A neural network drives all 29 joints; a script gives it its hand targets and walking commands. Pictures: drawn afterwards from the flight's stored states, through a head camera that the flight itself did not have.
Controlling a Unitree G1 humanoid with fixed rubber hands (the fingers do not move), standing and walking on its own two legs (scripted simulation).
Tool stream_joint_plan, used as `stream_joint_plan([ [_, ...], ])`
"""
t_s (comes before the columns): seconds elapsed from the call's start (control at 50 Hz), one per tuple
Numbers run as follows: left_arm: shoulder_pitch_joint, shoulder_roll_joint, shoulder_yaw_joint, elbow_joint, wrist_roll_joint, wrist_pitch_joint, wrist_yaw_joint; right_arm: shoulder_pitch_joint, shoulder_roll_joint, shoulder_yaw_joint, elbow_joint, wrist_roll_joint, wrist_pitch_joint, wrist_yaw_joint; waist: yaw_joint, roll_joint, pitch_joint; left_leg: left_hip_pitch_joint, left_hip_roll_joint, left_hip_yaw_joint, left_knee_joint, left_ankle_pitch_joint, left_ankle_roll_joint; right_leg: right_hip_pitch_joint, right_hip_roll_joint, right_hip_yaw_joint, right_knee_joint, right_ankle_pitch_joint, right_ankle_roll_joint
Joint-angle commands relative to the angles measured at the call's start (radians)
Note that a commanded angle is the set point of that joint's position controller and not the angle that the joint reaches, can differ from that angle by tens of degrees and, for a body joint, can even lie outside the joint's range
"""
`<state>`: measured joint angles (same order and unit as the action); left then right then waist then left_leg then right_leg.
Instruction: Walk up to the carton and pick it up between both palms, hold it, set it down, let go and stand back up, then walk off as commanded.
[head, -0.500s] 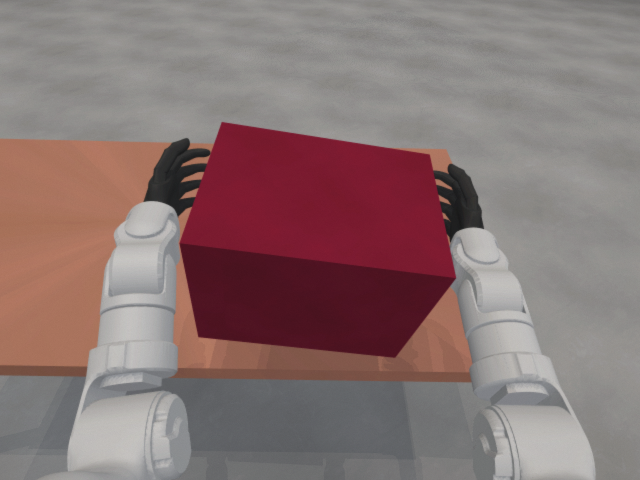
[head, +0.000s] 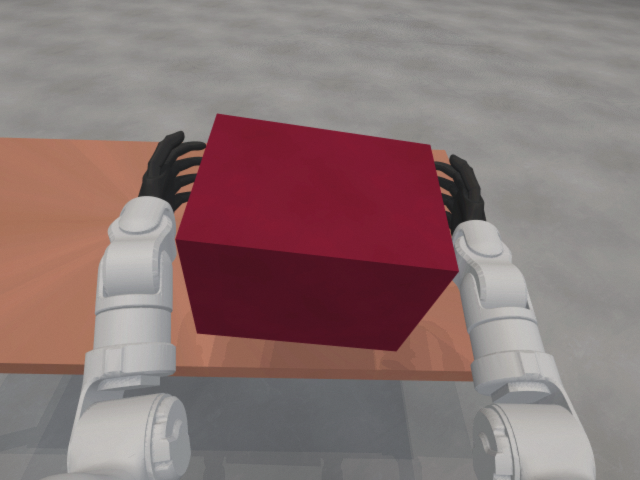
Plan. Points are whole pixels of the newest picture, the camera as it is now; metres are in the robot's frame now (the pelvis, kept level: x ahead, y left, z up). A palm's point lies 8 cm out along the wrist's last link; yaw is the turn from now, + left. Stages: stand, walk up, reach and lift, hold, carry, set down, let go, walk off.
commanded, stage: hold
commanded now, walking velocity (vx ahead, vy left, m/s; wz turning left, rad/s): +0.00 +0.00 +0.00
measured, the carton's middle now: (312, 240) +0.38 +0.00 +0.12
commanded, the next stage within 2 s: none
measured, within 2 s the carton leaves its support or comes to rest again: neither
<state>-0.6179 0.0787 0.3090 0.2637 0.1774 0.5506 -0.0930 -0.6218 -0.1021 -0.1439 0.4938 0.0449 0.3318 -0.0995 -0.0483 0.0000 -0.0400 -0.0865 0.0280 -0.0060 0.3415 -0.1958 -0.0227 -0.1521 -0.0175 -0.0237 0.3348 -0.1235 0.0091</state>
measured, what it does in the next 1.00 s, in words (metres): stands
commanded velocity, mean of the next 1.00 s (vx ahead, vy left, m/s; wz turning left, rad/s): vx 0.00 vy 0.00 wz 0.00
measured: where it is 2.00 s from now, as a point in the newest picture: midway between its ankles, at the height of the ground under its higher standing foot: outside the picture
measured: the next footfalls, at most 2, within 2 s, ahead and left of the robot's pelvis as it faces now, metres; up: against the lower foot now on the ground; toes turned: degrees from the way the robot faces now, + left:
none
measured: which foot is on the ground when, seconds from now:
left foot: down 0.00-1.00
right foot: down 0.00-1.00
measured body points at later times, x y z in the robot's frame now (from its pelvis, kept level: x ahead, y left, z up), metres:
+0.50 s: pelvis -0.01 +0.00 +0.00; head -0.05 +0.00 +0.45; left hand +0.37 +0.18 +0.21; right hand +0.37 -0.19 +0.18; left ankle +0.00 +0.14 -0.75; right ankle +0.04 -0.12 -0.75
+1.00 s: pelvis -0.01 +0.00 +0.00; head -0.05 +0.00 +0.45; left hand +0.37 +0.18 +0.21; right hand +0.37 -0.18 +0.19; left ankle +0.00 +0.14 -0.75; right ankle +0.04 -0.12 -0.75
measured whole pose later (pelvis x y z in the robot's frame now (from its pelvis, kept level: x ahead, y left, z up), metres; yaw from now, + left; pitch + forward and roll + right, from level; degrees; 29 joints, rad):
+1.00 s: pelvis -0.01 +0.00 +0.00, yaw +0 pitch -4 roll +0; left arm -0.62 0.08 0.33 0.20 0.18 0.64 -0.10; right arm -0.65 -0.10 -0.14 0.44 0.05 0.43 -0.10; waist -0.05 0.00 -0.04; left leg -0.08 0.03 -0.01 0.34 -0.18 -0.02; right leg -0.15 -0.02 -0.02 0.33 -0.11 0.01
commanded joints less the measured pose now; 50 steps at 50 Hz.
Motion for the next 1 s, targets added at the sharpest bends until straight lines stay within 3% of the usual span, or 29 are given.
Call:
stream_joint_plan([
  [0.0, -0.500, -0.522, -0.393, -0.219, -0.113, 0.004, -0.116, -0.648, 0.495, 0.440, -0.319, 0.174, -0.058, 0.133, -0.019, -0.057, -0.379, -0.025, -0.090, 0.013, -0.059, 0.324, 0.002, 0.416, 0.068, -0.027, -0.067, 0.304, -0.003],
  [0.02, -0.502, -0.512, -0.379, -0.214, -0.096, 0.014, -0.122, -0.613, 0.479, 0.418, -0.283, 0.171, -0.045, 0.129, -0.028, -0.022, -0.323, -0.028, -0.096, 0.023, -0.069, 0.291, -0.002, 0.409, 0.059, -0.027, -0.065, 0.277, -0.004],
  [0.04, -0.491, -0.500, -0.351, -0.168, -0.082, 0.023, -0.127, -0.649, 0.490, 0.427, -0.290, 0.177, -0.041, 0.134, 0.001, -0.033, -0.314, -0.030, -0.088, 0.019, -0.075, 0.278, 0.009, 0.397, 0.056, -0.015, -0.076, 0.243, -0.006],
  [0.08, -0.468, -0.496, -0.335, -0.144, -0.076, 0.042, -0.137, -0.720, 0.485, 0.413, -0.346, 0.170, -0.045, 0.127, 0.005, -0.049, -0.296, -0.073, -0.097, 0.028, -0.088, 0.236, 0.019, 0.402, 0.054, -0.021, -0.080, 0.233, -0.002],
  [0.12, -0.506, -0.532, -0.392, -0.267, -0.097, 0.033, -0.130, -0.699, 0.530, 0.466, -0.394, 0.206, -0.046, 0.124, 0.006, -0.025, -0.405, -0.037, -0.097, 0.033, -0.064, 0.314, 0.007, 0.451, 0.066, -0.020, -0.061, 0.302, 0.000],
  [0.14, -0.534, -0.548, -0.416, -0.260, -0.123, 0.027, -0.123, -0.731, 0.525, 0.456, -0.401, 0.203, -0.051, 0.123, -0.015, -0.017, -0.425, -0.023, -0.092, 0.022, -0.065, 0.287, 0.009, 0.437, 0.066, -0.018, -0.064, 0.266, -0.008],
  [0.16, -0.602, -0.514, -0.358, -0.186, -0.113, 0.018, -0.120, -0.763, 0.530, 0.440, -0.339, 0.180, -0.035, 0.136, 0.026, -0.042, -0.325, -0.083, -0.094, 0.027, -0.091, 0.165, 0.023, 0.360, 0.057, -0.016, -0.089, 0.113, -0.002],
  [0.18, -0.564, -0.547, -0.403, -0.217, -0.112, 0.031, -0.115, -0.747, 0.537, 0.446, -0.371, 0.191, -0.034, 0.135, -0.008, -0.022, -0.370, -0.056, -0.089, 0.017, -0.084, 0.229, 0.011, 0.380, 0.064, -0.025, -0.070, 0.201, -0.007],
  [0.2, -0.516, -0.511, -0.369, -0.152, -0.102, 0.043, -0.121, -0.746, 0.497, 0.434, -0.347, 0.183, -0.027, 0.133, 0.011, -0.055, -0.327, -0.070, -0.083, 0.011, -0.082, 0.214, 0.016, 0.357, 0.072, -0.021, -0.078, 0.177, -0.009],
  [0.22, -0.523, -0.536, -0.408, -0.241, -0.116, 0.040, -0.121, -0.702, 0.525, 0.441, -0.365, 0.184, -0.024, 0.128, -0.017, -0.027, -0.397, -0.045, -0.091, 0.021, -0.067, 0.270, 0.006, 0.408, 0.068, -0.028, -0.068, 0.241, -0.004],
  [0.28, -0.550, -0.503, -0.356, -0.170, -0.076, 0.058, -0.130, -0.690, 0.487, 0.397, -0.262, 0.170, -0.004, 0.141, -0.010, 0.000, -0.280, -0.072, -0.089, 0.026, -0.104, 0.123, 0.021, 0.337, 0.063, -0.030, -0.093, 0.074, -0.010],
  [0.3, -0.546, -0.512, -0.380, -0.228, -0.108, 0.053, -0.127, -0.704, 0.520, 0.438, -0.356, 0.196, -0.011, 0.139, -0.001, -0.035, -0.359, -0.064, -0.084, 0.018, -0.085, 0.205, 0.019, 0.394, 0.066, -0.021, -0.076, 0.171, -0.009],
  [0.32, -0.530, -0.533, -0.403, -0.253, -0.119, 0.053, -0.123, -0.666, 0.503, 0.429, -0.353, 0.189, -0.005, 0.136, -0.025, -0.008, -0.379, -0.035, -0.091, 0.018, -0.076, 0.257, 0.004, 0.397, 0.066, -0.023, -0.073, 0.223, -0.007],
  [0.34, -0.536, -0.514, -0.375, -0.245, -0.110, 0.053, -0.124, -0.695, 0.520, 0.431, -0.343, 0.186, -0.002, 0.129, -0.016, -0.044, -0.355, -0.062, -0.088, 0.018, -0.079, 0.253, 0.015, 0.394, 0.063, -0.011, -0.071, 0.234, 0.000],
  [0.44, -0.601, -0.520, -0.370, -0.198, -0.094, 0.069, -0.135, -0.714, 0.498, 0.406, -0.293, 0.189, 0.015, 0.136, -0.016, -0.010, -0.298, -0.094, -0.090, 0.025, -0.112, 0.127, 0.010, 0.372, 0.065, -0.018, -0.089, 0.097, -0.013],
  [0.52, -0.610, -0.526, -0.414, -0.277, -0.139, 0.054, -0.129, -0.750, 0.531, 0.441, -0.391, 0.197, 0.000, 0.133, -0.015, -0.027, -0.413, -0.071, -0.091, 0.030, -0.087, 0.215, 0.019, 0.399, 0.067, -0.018, -0.071, 0.182, -0.007],
  [0.54, -0.569, -0.520, -0.382, -0.216, -0.100, 0.068, -0.129, -0.688, 0.503, 0.422, -0.299, 0.193, 0.024, 0.135, -0.030, -0.011, -0.329, -0.078, -0.090, 0.021, -0.099, 0.154, 0.019, 0.373, 0.063, -0.020, -0.084, 0.127, -0.006],
  [0.58, -0.575, -0.497, -0.337, -0.167, -0.091, 0.072, -0.133, -0.744, 0.511, 0.405, -0.313, 0.167, 0.019, 0.137, 0.004, -0.032, -0.284, -0.118, -0.091, 0.031, -0.115, 0.104, 0.038, 0.365, 0.059, -0.009, -0.093, 0.070, -0.007],
  [0.62, -0.595, -0.526, -0.388, -0.202, -0.122, 0.073, -0.138, -0.709, 0.513, 0.401, -0.312, 0.179, 0.021, 0.129, -0.042, -0.027, -0.327, -0.105, -0.086, 0.019, -0.104, 0.118, 0.024, 0.381, 0.058, -0.013, -0.077, 0.124, -0.003],
  [0.64, -0.634, -0.526, -0.381, -0.220, -0.124, 0.061, -0.131, -0.731, 0.540, 0.404, -0.296, 0.178, 0.019, 0.138, -0.014, -0.013, -0.342, -0.117, -0.086, 0.032, -0.116, 0.106, 0.020, 0.372, 0.056, -0.013, -0.077, 0.081, -0.006],
  [0.66, -0.596, -0.529, -0.387, -0.233, -0.113, 0.062, -0.129, -0.722, 0.540, 0.435, -0.319, 0.203, 0.011, 0.138, -0.004, -0.015, -0.389, -0.082, -0.086, 0.022, -0.091, 0.171, 0.022, 0.392, 0.064, -0.011, -0.075, 0.157, -0.005],
  [0.7, -0.581, -0.515, -0.380, -0.233, -0.112, 0.074, -0.128, -0.720, 0.519, 0.429, -0.320, 0.199, 0.019, 0.137, -0.022, -0.034, -0.353, -0.085, -0.085, 0.020, -0.099, 0.165, 0.021, 0.393, 0.061, -0.011, -0.080, 0.142, 0.001],
  [0.74, -0.594, -0.490, -0.341, -0.180, -0.106, 0.065, -0.129, -0.731, 0.522, 0.404, -0.284, 0.178, 0.032, 0.138, -0.007, -0.033, -0.293, -0.133, -0.091, 0.022, -0.117, 0.109, 0.027, 0.375, 0.055, -0.009, -0.084, 0.090, -0.005],
  [0.76, -0.594, -0.517, -0.363, -0.199, -0.099, 0.070, -0.134, -0.708, 0.523, 0.401, -0.284, 0.175, 0.029, 0.137, -0.025, -0.009, -0.319, -0.116, -0.092, 0.022, -0.114, 0.118, 0.022, 0.378, 0.060, -0.024, -0.079, 0.094, -0.005],
  [0.78, -0.557, -0.526, -0.366, -0.196, -0.094, 0.074, -0.132, -0.729, 0.529, 0.426, -0.294, 0.197, 0.024, 0.136, -0.006, -0.027, -0.303, -0.105, -0.081, 0.015, -0.106, 0.144, 0.029, 0.381, 0.064, -0.013, -0.074, 0.122, -0.008],
  [0.84, -0.604, -0.519, -0.398, -0.263, -0.130, 0.061, -0.126, -0.732, 0.550, 0.442, -0.370, 0.202, 0.014, 0.137, -0.017, -0.015, -0.394, -0.088, -0.092, 0.031, -0.091, 0.199, 0.016, 0.407, 0.060, -0.015, -0.068, 0.184, -0.002],
  [0.88, -0.599, -0.512, -0.364, -0.203, -0.108, 0.069, -0.129, -0.741, 0.531, 0.426, -0.310, 0.185, 0.023, 0.134, -0.006, -0.001, -0.318, -0.109, -0.094, 0.027, -0.099, 0.137, 0.030, 0.371, 0.053, -0.010, -0.080, 0.105, -0.002],
  [0.9, -0.583, -0.489, -0.344, -0.153, -0.094, 0.079, -0.134, -0.726, 0.521, 0.393, -0.284, 0.166, 0.030, 0.131, -0.022, -0.034, -0.285, -0.129, -0.095, 0.028, -0.109, 0.076, 0.036, 0.366, 0.049, -0.003, -0.096, 0.056, 0.001],
  [0.98, -0.599, -0.513, -0.391, -0.236, -0.130, 0.057, -0.127, -0.730, 0.542, 0.430, -0.339, 0.186, 0.024, 0.134, -0.020, -0.033, -0.345, -0.115, -0.095, 0.018, -0.097, 0.160, 0.015, 0.389, 0.066, -0.022, -0.071, 0.147, -0.001],
])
